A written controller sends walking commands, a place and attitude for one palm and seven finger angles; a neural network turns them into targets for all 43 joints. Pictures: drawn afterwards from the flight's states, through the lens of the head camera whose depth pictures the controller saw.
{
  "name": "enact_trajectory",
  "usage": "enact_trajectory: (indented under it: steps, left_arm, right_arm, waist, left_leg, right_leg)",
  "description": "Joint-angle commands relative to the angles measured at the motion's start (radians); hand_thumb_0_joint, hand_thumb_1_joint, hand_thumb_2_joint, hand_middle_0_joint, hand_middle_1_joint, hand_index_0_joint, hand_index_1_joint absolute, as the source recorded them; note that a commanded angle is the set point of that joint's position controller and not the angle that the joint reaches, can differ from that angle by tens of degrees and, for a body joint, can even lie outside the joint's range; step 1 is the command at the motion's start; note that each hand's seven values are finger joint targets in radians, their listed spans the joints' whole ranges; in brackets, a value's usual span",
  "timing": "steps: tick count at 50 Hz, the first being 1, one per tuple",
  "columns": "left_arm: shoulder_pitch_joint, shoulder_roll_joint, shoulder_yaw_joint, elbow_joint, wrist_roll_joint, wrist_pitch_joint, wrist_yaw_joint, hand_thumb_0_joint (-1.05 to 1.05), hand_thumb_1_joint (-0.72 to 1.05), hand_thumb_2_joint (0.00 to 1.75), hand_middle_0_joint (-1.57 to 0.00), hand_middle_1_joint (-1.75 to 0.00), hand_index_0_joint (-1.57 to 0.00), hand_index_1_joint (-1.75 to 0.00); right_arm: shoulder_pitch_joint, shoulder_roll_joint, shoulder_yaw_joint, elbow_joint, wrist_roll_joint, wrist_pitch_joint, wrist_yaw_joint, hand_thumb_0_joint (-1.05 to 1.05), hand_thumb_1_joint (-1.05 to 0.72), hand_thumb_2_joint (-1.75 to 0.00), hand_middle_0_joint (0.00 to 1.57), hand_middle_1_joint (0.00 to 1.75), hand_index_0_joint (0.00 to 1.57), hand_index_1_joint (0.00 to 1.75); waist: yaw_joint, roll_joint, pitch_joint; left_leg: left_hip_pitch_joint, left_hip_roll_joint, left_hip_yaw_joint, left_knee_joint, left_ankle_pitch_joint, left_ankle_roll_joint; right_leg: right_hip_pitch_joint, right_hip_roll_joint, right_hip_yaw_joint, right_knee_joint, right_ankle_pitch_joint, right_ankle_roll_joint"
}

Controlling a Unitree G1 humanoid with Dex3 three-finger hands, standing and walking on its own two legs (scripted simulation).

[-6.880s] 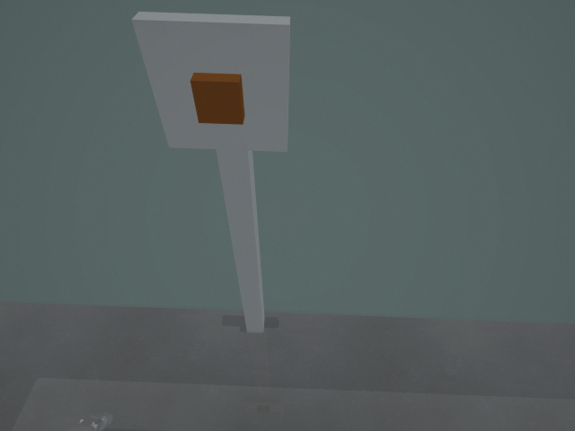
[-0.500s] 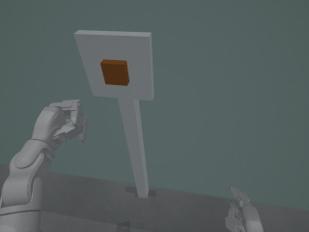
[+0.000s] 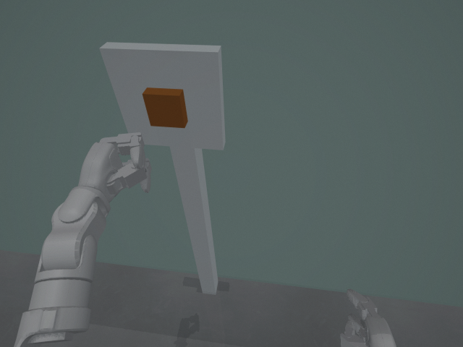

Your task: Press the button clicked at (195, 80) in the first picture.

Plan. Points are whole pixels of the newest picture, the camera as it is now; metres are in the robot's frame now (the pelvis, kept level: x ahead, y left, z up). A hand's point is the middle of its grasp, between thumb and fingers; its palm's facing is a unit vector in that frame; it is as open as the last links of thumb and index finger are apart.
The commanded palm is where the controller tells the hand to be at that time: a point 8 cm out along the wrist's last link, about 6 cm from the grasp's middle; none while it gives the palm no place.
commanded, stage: aim a knuckle at the button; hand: left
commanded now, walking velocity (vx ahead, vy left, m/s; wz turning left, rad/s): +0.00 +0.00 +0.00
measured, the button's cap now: (166, 107) +0.49 +0.17 +0.20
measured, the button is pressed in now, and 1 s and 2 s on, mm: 0 0 10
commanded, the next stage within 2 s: press the button with the knuckle in 1.06 s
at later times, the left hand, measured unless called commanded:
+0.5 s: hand (171, 147) +0.40 +0.14 +0.17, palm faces -0.06 -1.00 -0.01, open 3.1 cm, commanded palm +0.38 +0.20 +0.17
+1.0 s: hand (170, 155) +0.38 +0.14 +0.17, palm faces -0.06 -1.00 -0.01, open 3.1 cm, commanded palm +0.36 +0.19 +0.16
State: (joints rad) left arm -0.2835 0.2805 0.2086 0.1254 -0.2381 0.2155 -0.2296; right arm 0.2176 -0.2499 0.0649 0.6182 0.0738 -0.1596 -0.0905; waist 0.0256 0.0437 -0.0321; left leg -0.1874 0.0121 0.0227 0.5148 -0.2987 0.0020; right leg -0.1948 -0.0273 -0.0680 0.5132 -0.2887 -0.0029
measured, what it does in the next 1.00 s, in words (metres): stands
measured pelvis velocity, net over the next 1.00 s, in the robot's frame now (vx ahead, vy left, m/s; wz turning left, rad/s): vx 0.00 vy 0.00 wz -0.02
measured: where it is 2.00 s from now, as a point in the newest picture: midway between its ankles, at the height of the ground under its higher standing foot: outside the picture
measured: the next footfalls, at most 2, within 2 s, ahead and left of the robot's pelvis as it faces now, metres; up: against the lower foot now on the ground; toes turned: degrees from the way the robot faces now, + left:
none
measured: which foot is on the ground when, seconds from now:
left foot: down 0.00-1.00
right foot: down 0.00-1.00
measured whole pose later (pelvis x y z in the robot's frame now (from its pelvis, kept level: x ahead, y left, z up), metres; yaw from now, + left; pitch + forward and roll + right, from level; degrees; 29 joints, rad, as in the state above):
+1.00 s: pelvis +0.00 +0.00 +0.00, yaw -1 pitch +0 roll +0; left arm -0.46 0.24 0.17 0.40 -0.19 0.09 -0.16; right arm 0.24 -0.25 0.04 0.62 0.07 -0.08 -0.07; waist 0.00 0.04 -0.05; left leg -0.21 0.02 0.04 0.50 -0.29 0.00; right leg -0.23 -0.02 -0.05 0.50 -0.27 -0.01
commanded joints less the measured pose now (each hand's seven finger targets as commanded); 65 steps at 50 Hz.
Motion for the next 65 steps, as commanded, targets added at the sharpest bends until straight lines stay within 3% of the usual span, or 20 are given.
enact_trajectory:
  steps: [1, 4, 6, 9, 16, 18, 20, 21, 23, 30, 31, 34, 38, 41, 46, 50, 51, 54, 56, 65]
  left_arm:
    - [-0.442, 0.180, 0.058, -0.154, -0.004, -0.074, 0.027, 0.00, 0.90, 0.90, -1.30, -1.50, -1.30, -1.50]
    - [-0.511, 0.160, 0.036, -0.123, 0.006, -0.094, 0.041, 0.00, 0.90, 0.90, -1.30, -1.50, -1.30, -1.50]
    - [-0.524, 0.180, 0.054, -0.036, 0.009, -0.099, 0.050, 0.00, 0.90, 0.90, -1.30, -1.50, -1.30, -1.50]
    - [-0.568, 0.171, 0.046, -0.017, 0.017, -0.118, 0.054, 0.00, 0.90, 0.90, -1.30, -1.50, -1.30, -1.50]
    - [-0.681, 0.213, 0.064, 0.168, 0.025, -0.157, 0.058, 0.00, 0.90, 0.90, -1.30, -1.50, -1.30, -1.50]
    - [-0.763, 0.161, 0.005, 0.149, 0.035, -0.186, 0.055, 0.00, 0.90, 0.90, -1.30, -1.50, -1.30, -1.50]
    - [-0.734, 0.186, 0.042, 0.174, 0.033, -0.205, 0.060, 0.00, 0.90, 0.90, -1.30, -1.50, -1.30, -1.50]
    - [-0.726, 0.185, 0.041, 0.186, 0.030, -0.213, 0.057, 0.00, 0.90, 0.90, -1.30, -1.50, -1.30, -1.50]
    - [-0.713, 0.173, 0.037, 0.177, 0.028, -0.224, 0.056, 0.00, 0.90, 0.90, -1.30, -1.50, -1.30, -1.50]
    - [-0.658, 0.215, 0.085, 0.183, 0.038, -0.221, 0.074, 0.00, 0.90, 0.90, -1.30, -1.50, -1.30, -1.50]
    - [-0.657, 0.254, 0.115, 0.181, 0.039, -0.225, 0.077, 0.00, 0.90, 0.90, -1.30, -1.50, -1.30, -1.50]
    - [-0.670, 0.245, 0.103, 0.115, 0.038, -0.236, 0.066, 0.00, 0.90, 0.90, -1.30, -1.50, -1.30, -1.50]
    - [-0.654, 0.158, 0.029, 0.100, 0.026, -0.228, 0.046, 0.00, 0.90, 0.90, -1.30, -1.50, -1.30, -1.50]
    - [-0.641, 0.115, -0.003, 0.100, 0.022, -0.208, 0.047, 0.00, 0.90, 0.90, -1.30, -1.50, -1.30, -1.50]
    - [-0.580, 0.133, 0.018, 0.064, 0.028, -0.184, 0.067, 0.00, 0.90, 0.90, -1.30, -1.50, -1.30, -1.50]
    - [-0.615, 0.142, 0.021, 0.040, 0.036, -0.175, 0.083, 0.00, 0.90, 0.90, -1.30, -1.50, -1.30, -1.50]
    - [-0.632, 0.155, 0.026, 0.046, 0.039, -0.177, 0.089, 0.00, 0.90, 0.90, -1.30, -1.50, -1.30, -1.50]
    - [-0.662, 0.137, 0.009, 0.025, 0.038, -0.184, 0.088, 0.00, 0.90, 0.90, -1.30, -1.50, -1.30, -1.50]
    - [-0.665, 0.136, 0.003, 0.065, 0.037, -0.184, 0.087, 0.00, 0.90, 0.90, -1.30, -1.50, -1.30, -1.50]
    - [-0.784, 0.131, -0.009, 0.204, 0.038, -0.187, 0.083, 0.00, 0.90, 0.90, -1.30, -1.50, -1.30, -1.50]
  right_arm:
    - [-0.114, -0.112, -0.043, -0.150, -0.006, -0.035, -0.011, 0.00, -0.90, -0.90, 0.20, 0.30, 0.20, 0.30]
    - [-0.114, -0.104, -0.042, -0.152, -0.005, -0.026, -0.010, 0.00, -0.90, -0.90, 0.20, 0.30, 0.20, 0.30]
    - [-0.098, -0.113, -0.043, -0.133, -0.008, -0.013, -0.010, 0.00, -0.90, -0.90, 0.20, 0.30, 0.20, 0.30]
    - [-0.096, -0.109, -0.044, -0.142, -0.007, -0.005, -0.006, 0.00, -0.90, -0.90, 0.20, 0.30, 0.20, 0.30]
    - [-0.049, -0.128, -0.052, -0.117, -0.006, 0.018, -0.011, 0.00, -0.90, -0.90, 0.20, 0.30, 0.20, 0.30]
    - [-0.044, -0.119, -0.053, -0.121, -0.003, 0.017, -0.009, 0.00, -0.90, -0.90, 0.20, 0.30, 0.20, 0.30]
    - [-0.026, -0.122, -0.060, -0.118, -0.007, 0.013, -0.006, 0.00, -0.90, -0.90, 0.20, 0.30, 0.20, 0.30]
    - [-0.017, -0.127, -0.060, -0.116, -0.009, 0.014, -0.003, 0.00, -0.90, -0.90, 0.20, 0.30, 0.20, 0.30]
    - [-0.017, -0.124, -0.065, -0.123, -0.007, 0.014, 0.000, 0.00, -0.90, -0.90, 0.20, 0.30, 0.20, 0.30]
    - [-0.009, -0.128, -0.070, -0.127, -0.007, 0.025, 0.007, 0.00, -0.90, -0.90, 0.20, 0.30, 0.20, 0.30]
    - [-0.005, -0.133, -0.071, -0.126, -0.010, 0.029, 0.006, 0.00, -0.90, -0.90, 0.20, 0.30, 0.20, 0.30]
    - [-0.014, -0.125, -0.070, -0.139, -0.008, 0.028, 0.005, 0.00, -0.90, -0.90, 0.20, 0.30, 0.20, 0.30]
    - [-0.022, -0.120, -0.070, -0.138, -0.002, 0.022, 0.005, 0.00, -0.90, -0.90, 0.20, 0.30, 0.20, 0.30]
    - [-0.021, -0.122, -0.073, -0.131, -0.004, 0.019, 0.005, 0.00, -0.90, -0.90, 0.20, 0.30, 0.20, 0.30]
    - [-0.044, -0.122, -0.068, -0.138, -0.007, 0.024, 0.013, 0.00, -0.90, -0.90, 0.20, 0.30, 0.20, 0.30]
    - [-0.067, -0.112, -0.062, -0.145, -0.006, 0.036, 0.010, 0.00, -0.90, -0.90, 0.20, 0.30, 0.20, 0.30]
    - [-0.067, -0.116, -0.060, -0.143, -0.008, 0.040, 0.008, 0.00, -0.90, -0.90, 0.20, 0.30, 0.20, 0.30]
    - [-0.080, -0.108, -0.056, -0.150, -0.008, 0.040, 0.005, 0.00, -0.90, -0.90, 0.20, 0.30, 0.20, 0.30]
    - [-0.075, -0.111, -0.053, -0.140, -0.009, 0.043, 0.002, 0.00, -0.90, -0.90, 0.20, 0.30, 0.20, 0.30]
    - [-0.054, -0.116, -0.052, -0.120, -0.008, 0.048, -0.006, 0.00, -0.90, -0.90, 0.20, 0.30, 0.20, 0.30]
  waist:
    - [-0.021, -0.056, -0.207]
    - [-0.026, -0.011, -0.214]
    - [-0.030, -0.085, -0.204]
    - [-0.026, -0.016, -0.236]
    - [-0.049, -0.093, -0.203]
    - [-0.062, 0.000, -0.237]
    - [-0.048, -0.006, -0.275]
    - [-0.048, -0.055, -0.295]
    - [-0.040, -0.040, -0.303]
    - [-0.028, -0.064, -0.264]
    - [-0.023, -0.088, -0.269]
    - [-0.027, -0.036, -0.298]
    - [-0.040, -0.013, -0.270]
    - [-0.047, -0.043, -0.269]
    - [-0.030, -0.073, -0.258]
    - [-0.033, -0.038, -0.236]
    - [-0.037, -0.071, -0.229]
    - [-0.038, -0.020, -0.244]
    - [-0.045, -0.058, -0.230]
    - [-0.064, -0.053, -0.221]
  left_leg:
    - [0.084, -0.014, -0.025, -0.057, 0.274, 0.028]
    - [0.094, -0.014, -0.028, -0.061, 0.274, 0.023]
    - [0.070, -0.012, -0.028, -0.062, 0.263, 0.028]
    - [0.083, -0.015, -0.022, -0.061, 0.285, 0.024]
    - [0.030, -0.009, -0.018, -0.063, 0.225, 0.031]
    - [0.063, -0.012, -0.019, -0.059, 0.239, 0.027]
    - [0.075, -0.011, -0.021, -0.051, 0.275, 0.026]
    - [0.069, -0.009, -0.021, -0.051, 0.284, 0.028]
    - [0.065, -0.009, -0.015, -0.055, 0.294, 0.027]
    - [0.031, -0.011, 0.003, -0.064, 0.284, 0.033]
    - [0.022, -0.010, 0.003, -0.065, 0.279, 0.034]
    - [0.050, -0.011, 0.007, -0.066, 0.302, 0.034]
    - [0.076, -0.010, 0.002, -0.061, 0.313, 0.031]
    - [0.092, -0.009, -0.004, -0.055, 0.324, 0.032]
    - [0.069, -0.012, -0.001, -0.055, 0.316, 0.032]
    - [0.065, -0.014, -0.002, -0.062, 0.284, 0.030]
    - [0.062, -0.013, -0.007, -0.061, 0.275, 0.032]
    - [0.079, -0.016, -0.009, -0.062, 0.273, 0.030]
    - [0.067, -0.014, -0.013, -0.062, 0.253, 0.030]
    - [0.050, -0.017, -0.023, -0.062, 0.203, 0.029]
  right_leg:
    - [0.012, 0.024, 0.009, -0.060, 0.284, -0.018]
    - [0.005, 0.021, 0.012, -0.057, 0.279, -0.022]
    - [0.007, 0.025, 0.012, -0.065, 0.272, -0.019]
    - [0.020, 0.020, 0.018, -0.057, 0.302, -0.025]
    - [-0.004, 0.025, 0.026, -0.073, 0.246, -0.020]
    - [-0.018, 0.023, 0.028, -0.064, 0.252, -0.025]
    - [0.002, 0.025, 0.027, -0.056, 0.291, -0.028]
    - [0.019, 0.029, 0.024, -0.054, 0.303, -0.026]
    - [0.032, 0.027, 0.026, -0.049, 0.325, -0.026]
    - [0.046, 0.028, 0.033, -0.060, 0.344, -0.021]
    - [0.061, 0.030, 0.034, -0.062, 0.335, -0.021]
    - [0.074, 0.029, 0.038, -0.059, 0.367, -0.022]
    - [0.039, 0.033, 0.030, -0.061, 0.369, -0.024]
    - [0.021, 0.037, 0.023, -0.062, 0.370, -0.024]
    - [0.035, 0.032, 0.022, -0.058, 0.371, -0.021]
    - [0.025, 0.028, 0.025, -0.063, 0.338, -0.021]
    - [0.020, 0.031, 0.023, -0.066, 0.320, -0.021]
    - [0.020, 0.029, 0.027, -0.064, 0.316, -0.024]
    - [0.015, 0.032, 0.024, -0.070, 0.292, -0.023]
    - [-0.028, 0.030, 0.027, -0.077, 0.233, -0.023]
